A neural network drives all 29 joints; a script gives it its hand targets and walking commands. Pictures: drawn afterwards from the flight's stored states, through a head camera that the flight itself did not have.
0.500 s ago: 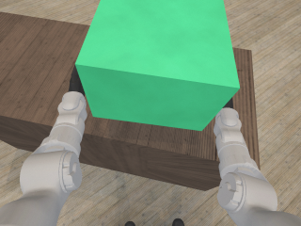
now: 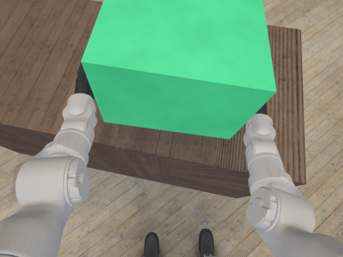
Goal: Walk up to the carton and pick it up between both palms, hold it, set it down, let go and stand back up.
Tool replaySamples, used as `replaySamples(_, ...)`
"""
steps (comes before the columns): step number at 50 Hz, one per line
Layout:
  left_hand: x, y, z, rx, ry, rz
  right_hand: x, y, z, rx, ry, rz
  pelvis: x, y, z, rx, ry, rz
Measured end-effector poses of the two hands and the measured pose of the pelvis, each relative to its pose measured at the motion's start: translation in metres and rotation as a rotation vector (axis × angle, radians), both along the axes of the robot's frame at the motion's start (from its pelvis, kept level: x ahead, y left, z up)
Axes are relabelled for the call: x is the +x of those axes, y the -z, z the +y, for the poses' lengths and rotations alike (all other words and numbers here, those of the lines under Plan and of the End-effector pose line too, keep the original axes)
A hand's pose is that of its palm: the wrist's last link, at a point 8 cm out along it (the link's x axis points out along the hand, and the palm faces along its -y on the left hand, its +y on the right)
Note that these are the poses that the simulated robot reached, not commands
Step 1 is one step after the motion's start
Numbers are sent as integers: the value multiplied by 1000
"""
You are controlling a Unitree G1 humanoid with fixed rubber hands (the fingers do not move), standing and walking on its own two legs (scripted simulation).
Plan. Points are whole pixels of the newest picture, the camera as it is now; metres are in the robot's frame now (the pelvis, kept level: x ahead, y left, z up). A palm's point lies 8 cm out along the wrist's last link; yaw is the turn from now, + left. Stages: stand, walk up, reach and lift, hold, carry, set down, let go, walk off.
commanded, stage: set down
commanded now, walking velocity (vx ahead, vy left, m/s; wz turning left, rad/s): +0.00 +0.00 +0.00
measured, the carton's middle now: (179, 54) +0.55 -0.06 +0.05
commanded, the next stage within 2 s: none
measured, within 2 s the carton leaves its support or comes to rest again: rests again in 0.58 s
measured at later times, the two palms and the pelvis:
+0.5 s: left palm (99, 108) +0.48 +0.15 -0.04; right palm (255, 121) +0.40 -0.24 -0.06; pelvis -0.03 +0.01 -0.01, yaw -5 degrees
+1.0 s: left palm (80, 78) +0.51 +0.17 +0.04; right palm (297, 95) +0.42 -0.30 +0.04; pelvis -0.13 +0.01 -0.03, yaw -8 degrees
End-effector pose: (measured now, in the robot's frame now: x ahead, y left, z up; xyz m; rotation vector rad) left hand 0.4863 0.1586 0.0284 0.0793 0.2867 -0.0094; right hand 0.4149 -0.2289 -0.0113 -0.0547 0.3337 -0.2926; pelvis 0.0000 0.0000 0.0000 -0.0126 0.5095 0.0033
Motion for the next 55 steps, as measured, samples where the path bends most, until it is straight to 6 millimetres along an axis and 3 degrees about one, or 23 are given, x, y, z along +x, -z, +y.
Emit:
replaySamples(19,-7,57,-9,9,26,49,-14,47,-9,20,21,41,-10,10,7,-3,39,122)
replaySamples(25,-10,73,-5,25,29,27,-11,51,-13,-20,-43,13,-29,14,7,-2,77,138)
replaySamples(29,-8,80,-5,10,31,-17,-6,52,-17,-14,-66,-21,-53,16,8,-4,104,87)
replaySamples(34,3,70,-1,-41,-1,-138,4,43,-38,34,-6,-163,-100,11,10,-25,126,-224)
replaySamples(37,14,54,9,-84,-75,-135,13,30,-54,103,40,-185,-115,21,8,-39,148,-207)
replaySamples(42,29,1,9,-125,-87,-147,21,-20,-59,60,-36,-150,-126,29,6,-51,163,-238)
replaySamples(45,30,-18,5,-134,-57,-140,14,-44,-63,25,-36,-123,-128,28,5,-47,146,-268)
replaySamples(49,25,-16,7,-120,-54,-98,4,-51,-72,20,11,-80,-128,27,8,-41,133,-290)
replaySamples(55,20,-7,27,-86,-95,-80,-1,-36,-68,91,23,-52,-124,26,13,-50,141,-302)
